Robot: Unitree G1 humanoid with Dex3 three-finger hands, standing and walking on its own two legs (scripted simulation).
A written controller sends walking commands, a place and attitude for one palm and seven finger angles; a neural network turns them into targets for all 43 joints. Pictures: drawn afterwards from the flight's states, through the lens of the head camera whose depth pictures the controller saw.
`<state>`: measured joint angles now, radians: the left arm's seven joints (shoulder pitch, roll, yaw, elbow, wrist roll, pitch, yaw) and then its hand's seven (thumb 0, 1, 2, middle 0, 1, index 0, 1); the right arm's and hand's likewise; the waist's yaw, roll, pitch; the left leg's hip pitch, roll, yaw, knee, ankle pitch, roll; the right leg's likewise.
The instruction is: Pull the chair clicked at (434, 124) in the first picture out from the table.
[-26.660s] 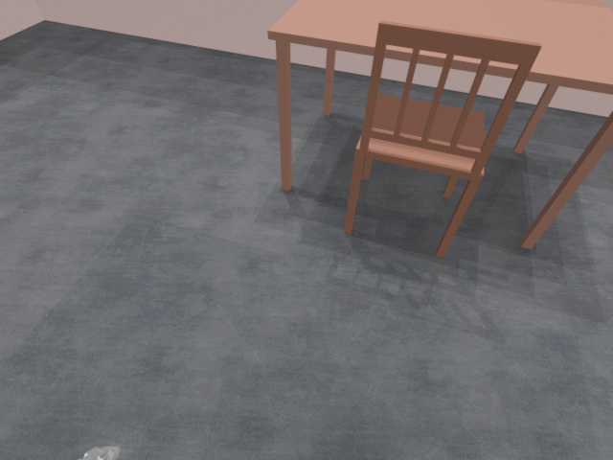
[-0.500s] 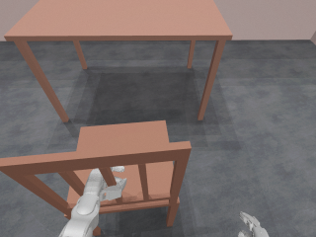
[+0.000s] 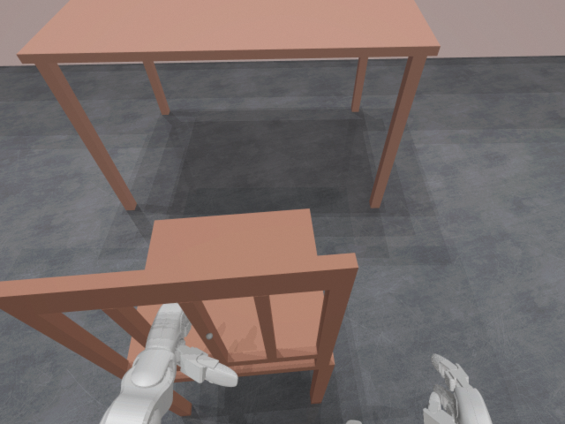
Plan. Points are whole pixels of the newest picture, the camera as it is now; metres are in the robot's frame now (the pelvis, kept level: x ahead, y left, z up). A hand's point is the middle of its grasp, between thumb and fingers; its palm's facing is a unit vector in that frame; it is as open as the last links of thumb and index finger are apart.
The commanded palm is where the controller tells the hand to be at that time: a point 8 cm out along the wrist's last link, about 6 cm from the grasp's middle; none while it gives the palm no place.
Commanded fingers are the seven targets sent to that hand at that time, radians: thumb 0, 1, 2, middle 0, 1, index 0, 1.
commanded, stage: open the thumb and straighten the fingers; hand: left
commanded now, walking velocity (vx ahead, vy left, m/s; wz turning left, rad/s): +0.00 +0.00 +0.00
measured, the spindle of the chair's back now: (208, 332) +0.27 +0.13 -0.06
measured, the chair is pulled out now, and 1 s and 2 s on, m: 0.62 0.62 0.62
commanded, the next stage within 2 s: draw the fingers out of the gap in 0.06 s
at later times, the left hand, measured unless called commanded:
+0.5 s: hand (199, 389) +0.19 +0.12 -0.04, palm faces -0.03 -0.99 -0.15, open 17.5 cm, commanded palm +0.17 +0.17 -0.02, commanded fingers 0.00 -0.55 0.20 0.00 0.00 0.00 0.00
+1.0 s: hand out of the picture +0.13 +0.12 -0.03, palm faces -0.03 -0.99 -0.13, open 17.5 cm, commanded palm +0.10 +0.17 -0.02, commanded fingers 0.00 -0.55 0.20 0.00 0.00 0.00 0.00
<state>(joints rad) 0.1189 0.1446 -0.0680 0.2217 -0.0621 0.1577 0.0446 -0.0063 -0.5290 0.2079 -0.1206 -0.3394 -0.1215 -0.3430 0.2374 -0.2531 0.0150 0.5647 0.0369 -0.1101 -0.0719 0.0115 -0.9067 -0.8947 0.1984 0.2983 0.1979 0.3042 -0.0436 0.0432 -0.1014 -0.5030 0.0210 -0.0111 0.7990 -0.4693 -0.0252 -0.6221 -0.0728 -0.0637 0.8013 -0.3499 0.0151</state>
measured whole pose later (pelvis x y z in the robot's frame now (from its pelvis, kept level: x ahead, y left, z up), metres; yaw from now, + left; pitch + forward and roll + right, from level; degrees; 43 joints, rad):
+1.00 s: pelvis +0.00 +0.01 -0.03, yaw +1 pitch +12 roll -1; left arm 0.75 0.16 -0.19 -0.33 0.01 0.18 0.06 -0.01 -0.54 0.20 -0.01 0.00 -0.01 0.00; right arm 0.26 -0.23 0.01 0.41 0.04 -0.12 -0.12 0.01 -0.91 -0.89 0.20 0.30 0.20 0.30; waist -0.02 0.04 -0.17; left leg -0.65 0.01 -0.04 1.01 -0.57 -0.02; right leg -0.75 -0.09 -0.08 0.98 -0.44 0.02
